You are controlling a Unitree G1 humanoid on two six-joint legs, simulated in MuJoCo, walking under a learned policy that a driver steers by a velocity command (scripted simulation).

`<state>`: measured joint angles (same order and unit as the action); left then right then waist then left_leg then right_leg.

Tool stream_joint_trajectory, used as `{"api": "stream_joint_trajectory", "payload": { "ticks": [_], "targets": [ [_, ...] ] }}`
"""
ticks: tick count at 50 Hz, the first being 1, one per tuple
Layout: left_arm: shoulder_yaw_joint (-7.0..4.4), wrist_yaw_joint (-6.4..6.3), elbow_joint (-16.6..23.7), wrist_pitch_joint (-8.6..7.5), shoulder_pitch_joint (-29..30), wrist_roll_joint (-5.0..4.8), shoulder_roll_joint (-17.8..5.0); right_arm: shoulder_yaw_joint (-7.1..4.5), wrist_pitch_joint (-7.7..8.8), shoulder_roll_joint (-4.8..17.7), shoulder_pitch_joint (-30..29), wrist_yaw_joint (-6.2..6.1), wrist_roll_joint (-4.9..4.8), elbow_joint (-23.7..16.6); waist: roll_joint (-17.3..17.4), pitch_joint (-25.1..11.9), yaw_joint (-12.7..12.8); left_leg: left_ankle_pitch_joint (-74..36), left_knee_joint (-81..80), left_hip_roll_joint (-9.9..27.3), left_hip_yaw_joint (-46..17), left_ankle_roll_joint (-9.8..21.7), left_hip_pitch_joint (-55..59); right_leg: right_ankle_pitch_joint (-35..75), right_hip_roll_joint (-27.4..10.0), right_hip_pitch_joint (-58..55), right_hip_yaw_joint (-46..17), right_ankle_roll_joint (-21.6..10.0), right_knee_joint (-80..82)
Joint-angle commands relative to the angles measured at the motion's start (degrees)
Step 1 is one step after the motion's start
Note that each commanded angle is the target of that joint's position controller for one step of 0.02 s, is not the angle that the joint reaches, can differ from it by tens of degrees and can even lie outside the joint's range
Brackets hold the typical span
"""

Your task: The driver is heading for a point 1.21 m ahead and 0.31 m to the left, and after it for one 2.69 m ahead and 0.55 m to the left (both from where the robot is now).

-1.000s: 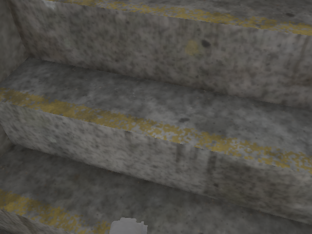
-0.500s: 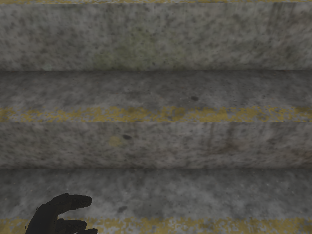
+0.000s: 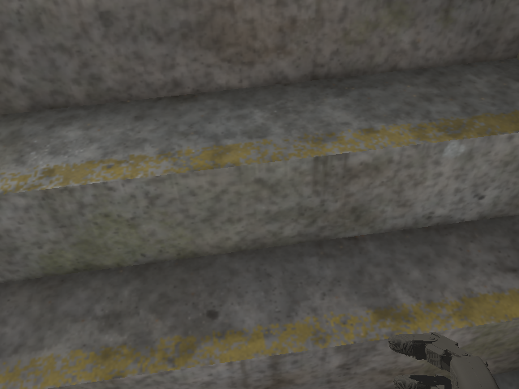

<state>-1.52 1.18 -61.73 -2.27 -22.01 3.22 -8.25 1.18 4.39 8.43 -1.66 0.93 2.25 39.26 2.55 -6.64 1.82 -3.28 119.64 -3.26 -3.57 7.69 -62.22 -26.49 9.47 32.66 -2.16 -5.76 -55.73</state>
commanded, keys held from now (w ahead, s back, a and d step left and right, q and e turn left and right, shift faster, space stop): w+e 0.04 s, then w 0.40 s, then w+q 0.56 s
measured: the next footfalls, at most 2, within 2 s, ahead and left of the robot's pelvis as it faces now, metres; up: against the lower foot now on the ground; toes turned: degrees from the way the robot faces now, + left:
left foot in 0.30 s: +0.29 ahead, +0.11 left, +0.22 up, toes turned -1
right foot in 0.76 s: +0.34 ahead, -0.18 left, +0.22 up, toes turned +3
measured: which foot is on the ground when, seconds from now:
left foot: up 0.00-0.28, down 0.30-0.76, up 0.78-1.00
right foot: down 0.00-0.32, up 0.34-0.74, down 0.76-1.00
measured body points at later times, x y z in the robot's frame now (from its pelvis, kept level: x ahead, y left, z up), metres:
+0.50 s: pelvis +0.21 +0.01 +0.23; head +0.20 +0.00 +0.68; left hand +0.35 +0.23 +0.11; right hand +0.24 -0.24 +0.08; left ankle +0.25 +0.11 -0.46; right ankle +0.17 -0.13 -0.25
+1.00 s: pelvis +0.37 -0.07 +0.28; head +0.41 -0.06 +0.73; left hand +0.12 +0.10 +0.18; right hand +0.68 -0.19 +0.21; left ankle +0.28 +0.04 -0.03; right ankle +0.30 -0.19 -0.46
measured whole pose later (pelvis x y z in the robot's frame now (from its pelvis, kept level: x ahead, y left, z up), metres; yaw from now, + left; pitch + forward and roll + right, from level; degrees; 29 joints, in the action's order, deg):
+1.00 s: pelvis +0.37 -0.07 +0.28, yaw +10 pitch +12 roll +0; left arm -1.4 -4.4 -70.8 -7.0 -37.3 3.3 -10.2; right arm -0.1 2.2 10.1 -6.1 1.3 3.3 40.3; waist -0.1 -7.7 5.9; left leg 42.0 144.1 -6.9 -3.1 10.3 -64.0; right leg -16.0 -1.4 15.9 6.9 -0.4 -19.7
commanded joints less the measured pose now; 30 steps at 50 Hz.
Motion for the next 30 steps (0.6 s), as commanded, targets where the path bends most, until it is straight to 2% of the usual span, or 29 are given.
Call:
{"api": "stream_joint_trajectory", "payload": {
  "ticks": [1,2,3,4,6,7,8,9,10,11,12,13,14,15,16,17,18,19,20,21,22,23,24,25,26,27,28,29,30],
  "targets": [
    [-0.23,2.95,4.3,-0.71,4.0,2.11,-8.6,-0.62,-3.2,4.9,4.5,3.44,-0.79,0.1,-3.4,-0.2,-3.8,4.7,13.4,-3.0,-9.4,2.0,-22.3,16.1,-17.4,-11.2,-37.6,-13.6,31.0],
    [0.53,3.3,0.3,-0.89,-3.8,1.18,-5.3,0.34,-3.23,2.7,6.1,3.54,0.81,1.9,-5.3,0.8,-2.9,8.4,24.3,-3.3,-10.3,2.4,-34.0,17.1,-18.7,-21.8,-36.5,-13.5,28.8],
    [1.84,3.75,-3.7,-1.24,-13.0,2.0,-2.5,1.24,-3.05,1.2,3.9,3.62,1.82,2.2,-4.5,0.2,-1.9,10.1,29.9,-3.9,-10.0,4.5,-41.6,18.3,-17.4,-30.8,-31.4,-10.9,25.9],
    [2.3,4.37,-5.4,-2.03,-15.3,2.84,-1.6,1.62,-2.79,0.0,1.0,3.33,1.53,1.7,-1.2,1.3,-3.1,7.6,26.7,-1.4,-7.1,5.7,-41.0,17.3,-15.2,-30.0,-24.6,-6.4,25.3],
    [1.28,5.61,-2.9,-3.45,-7.1,3.13,-6.3,0.79,-4.42,3.0,-4.6,2.56,-0.64,0.8,0.5,0.9,-5.8,1.2,8.4,3.6,4.2,4.9,-22.7,15.8,-11.1,-10.1,-15.4,-3.8,31.9],
    [1.13,4.96,-2.7,-3.82,-8.9,2.13,-7.2,0.64,-5.29,3.6,-10.0,2.38,-0.89,-0.5,-5.0,1.5,-3.2,3.7,7.3,5.1,7.2,2.8,-20.0,17.4,-11.4,-4.5,-16.5,-6.8,34.8],
    [1.57,4.31,-3.8,-3.66,-12.2,1.69,-5.9,0.93,-6.07,1.4,-13.7,2.22,-1.14,-2.0,-7.6,0.4,-2.0,4.7,4.1,5.2,9.5,2.0,-19.1,19.9,-12.3,-5.1,-18.0,-8.4,36.8],
    [1.31,5.64,-1.4,-2.37,-4.8,-0.31,-7.1,1.28,-7.62,1.1,-20.1,2.52,-0.82,-4.7,-7.5,0.8,-4.4,16.1,-12.1,3.1,14.7,2.5,-0.7,38.1,-14.6,8.4,-15.6,-11.3,47.1],
    [1.42,6.36,-3.3,-1.64,-7.7,-1.64,-7.3,0.83,-9.39,2.4,-23.7,3.34,-1.74,-5.5,-9.9,-2.2,-3.2,24.0,-22.7,0.4,17.1,1.2,9.9,55.3,-15.4,10.3,-14.6,-12.9,48.4],
    [1.27,7.85,-5.1,-1.47,-10.2,-2.4,-11.2,1.28,-11.5,1.0,-22.6,4.6,-1.01,-6.5,-18.1,-4.2,-4.5,30.9,-32.3,-1.3,16.5,-0.1,10.0,86.7,-21.3,-0.3,-17.6,-17.2,46.2],
    [1.18,8.23,-3.8,-2.88,-7.6,-3.75,-13.0,0.78,-12.47,1.0,-13.9,5.48,0.02,-3.7,-19.4,-7.3,-7.7,31.8,-33.8,-4.0,21.0,-2.6,10.3,121.6,-25.4,-13.4,-16.0,-19.7,40.6],
    [0.05,9.37,-3.9,-3.84,-7.0,-4.33,-15.5,0.4,-12.58,3.8,-10.6,5.41,0.44,-2.8,-18.7,-8.8,-7.5,33.1,-48.1,-6.2,21.7,-3.1,9.2,141.8,-27.6,-27.2,-15.3,-21.6,35.4],
    [0.94,10.52,-7.2,-3.8,-24.0,0.31,-11.4,0.28,-10.76,4.0,-12.0,4.42,-3.35,-0.1,-9.1,-21.9,3.0,28.8,-50.2,-4.7,14.9,2.3,30.6,157.6,-25.9,-18.5,-14.9,-16.3,27.2],
    [0.07,10.95,-6.9,-3.65,-19.3,0.75,-14.1,-0.12,-11.1,3.0,-1.6,4.07,-2.76,2.2,-10.0,-25.7,-4.4,29.8,-55.5,-4.7,9.9,2.9,39.4,155.4,-24.5,-15.0,-14.2,-13.9,22.5],
    [-0.62,11.76,-5.4,-2.9,-10.4,0.45,-14.4,-1.84,-11.97,5.6,10.4,4.61,0.57,7.5,-5.8,-25.9,-11.0,24.4,-63.4,-5.7,8.0,1.3,45.9,140.8,-21.0,-13.4,-11.9,-13.2,18.4],
    [-3.37,0.15,2.7,-7.3,0.0,-5.42,-13.8,-4.81,-8.28,11.9,30.3,-1.46,-0.35,17.1,0.1,-25.2,-15.4,55.1,-66.6,-0.2,-8.1,7.8,60.0,101.4,-7.1,-6.6,-1.6,1.7,-2.5],
    [-2.54,-2.68,3.4,-7.57,7.0,-3.91,-8.5,-5.15,-6.91,11.4,19.6,-5.48,-2.96,19.0,19.1,-17.4,-11.7,54.9,-81.1,15.8,-36.6,14.1,48.7,35.7,0.1,11.4,-5.0,4.3,-45.7],
    [-1.0,-2.25,12.2,-6.53,13.9,-0.12,-2.8,-4.54,-6.23,8.6,15.8,-6.28,-2.22,19.8,2.3,-6.9,-8.2,57.7,-84.2,13.8,-32.6,9.9,41.0,31.1,-2.0,18.8,-9.4,0.3,-60.8],
    [0.56,-1.42,16.2,-4.54,14.9,0.52,3.6,-4.65,-4.78,6.6,14.5,-6.82,-1.01,22.7,-2.5,0.3,-3.4,57.6,-85.4,14.2,-29.8,6.8,36.6,28.6,-2.5,23.4,-11.4,-2.1,-61.9],
    [1.27,-1.31,17.7,-3.32,12.3,0.74,5.7,-4.03,-3.54,2.2,13.3,-5.69,0.16,24.0,-6.0,7.2,0.4,54.7,-87.1,13.8,-23.9,2.4,33.0,23.8,-3.7,28.1,-11.4,-3.8,-59.7],
    [0.27,3.92,8.2,0.17,7.7,-3.81,-6.1,1.0,-2.57,-9.3,8.8,1.71,2.1,17.5,-6.3,8.2,-7.0,32.7,-84.7,11.1,-14.0,3.8,38.0,29.0,-2.3,40.5,-23.3,-10.5,-54.5],
    [0.15,4.06,10.2,0.19,7.7,-3.9,-5.1,0.96,-1.14,-9.1,5.8,2.43,1.22,18.1,-4.0,7.4,-1.9,28.8,-90.8,9.7,-11.3,3.5,35.1,20.4,-4.6,39.5,-17.8,-10.8,-56.1],
    [2.11,0.0,17.6,-1.13,8.8,0.28,5.2,-3.05,0.72,1.7,12.8,-1.73,-1.48,24.9,0.7,9.4,3.2,37.1,-93.5,12.7,-13.1,3.6,32.2,19.5,-1.3,31.5,-8.7,-5.2,-65.9],
    [2.91,-1.55,19.2,-1.44,8.5,0.26,5.3,-2.55,2.09,2.7,13.6,-3.01,-1.95,25.7,-2.1,11.1,5.3,38.3,-95.7,13.1,-11.9,2.9,29.7,20.4,-5.1,32.3,-8.8,-3.0,-60.8],
    [1.25,2.71,16.2,-0.32,14.1,-2.18,-6.7,-0.92,-0.18,-1.0,6.1,0.63,2.28,18.2,-9.4,1.4,-1.5,32.5,-98.1,11.1,-9.2,6.5,31.9,20.7,-4.8,36.8,-8.6,-6.2,-53.4],
    [1.29,3.19,17.4,0.15,15.5,-1.71,-6.0,-2.0,-0.16,3.0,2.3,1.81,3.07,15.5,-4.6,3.2,0.8,32.1,-100.5,11.4,-9.4,6.6,28.0,23.3,-8.1,34.1,-6.2,-5.7,-47.5],
    [2.13,4.07,16.6,1.13,15.1,-0.9,-4.9,-2.95,-1.19,7.1,-1.2,3.05,2.24,13.5,-1.3,-0.8,3.1,26.0,-104.7,12.1,-7.2,7.9,19.5,21.6,-10.4,22.2,-0.3,-6.7,-50.1],
    [1.85,4.61,15.8,1.63,14.8,-0.71,-6.2,-3.71,-1.16,9.2,-2.1,2.89,1.28,11.5,-3.0,-1.4,3.7,24.2,-105.0,11.0,-3.4,6.2,17.4,21.5,-12.0,16.3,0.9,-5.7,-43.0],
    [1.27,4.27,13.1,1.29,12.5,-0.14,-7.5,-3.65,-0.36,9.6,-2.5,2.56,0.27,9.3,-1.5,-1.4,4.0,19.5,-106.5,10.1,-1.9,5.6,15.7,23.3,-12.9,7.6,2.2,-4.3,-40.1]
  ]
}}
